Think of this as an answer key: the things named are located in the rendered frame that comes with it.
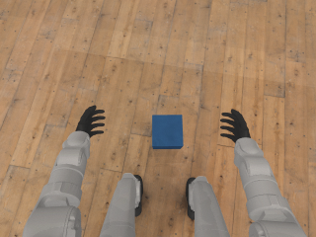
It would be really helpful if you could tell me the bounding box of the robot left hand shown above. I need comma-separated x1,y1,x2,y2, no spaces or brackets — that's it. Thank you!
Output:
75,105,106,138

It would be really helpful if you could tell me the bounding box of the left robot forearm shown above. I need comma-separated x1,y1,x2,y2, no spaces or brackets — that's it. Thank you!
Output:
22,130,91,237

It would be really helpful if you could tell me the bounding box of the robot shin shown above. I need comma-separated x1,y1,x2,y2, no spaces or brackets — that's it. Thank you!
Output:
118,173,139,207
190,176,208,210

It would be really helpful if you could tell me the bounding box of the robot right upper arm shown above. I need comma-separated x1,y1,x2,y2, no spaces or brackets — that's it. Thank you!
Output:
249,220,306,237

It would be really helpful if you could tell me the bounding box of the robot right hand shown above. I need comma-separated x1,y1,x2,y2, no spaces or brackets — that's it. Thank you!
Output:
220,109,251,143

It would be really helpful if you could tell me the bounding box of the right robot forearm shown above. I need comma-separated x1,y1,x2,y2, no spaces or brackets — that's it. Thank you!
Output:
233,137,307,237

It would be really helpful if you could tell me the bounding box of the robot left upper arm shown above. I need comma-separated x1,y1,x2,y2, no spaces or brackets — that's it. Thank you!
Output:
25,205,82,237

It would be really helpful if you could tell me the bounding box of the left robot shin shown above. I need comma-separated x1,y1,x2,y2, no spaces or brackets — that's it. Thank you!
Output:
118,173,139,207

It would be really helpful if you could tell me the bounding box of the right robot shin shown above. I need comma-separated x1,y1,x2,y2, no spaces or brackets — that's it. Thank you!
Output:
190,176,208,210

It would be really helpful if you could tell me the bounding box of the carton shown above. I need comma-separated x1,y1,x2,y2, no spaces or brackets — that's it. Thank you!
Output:
152,115,184,149

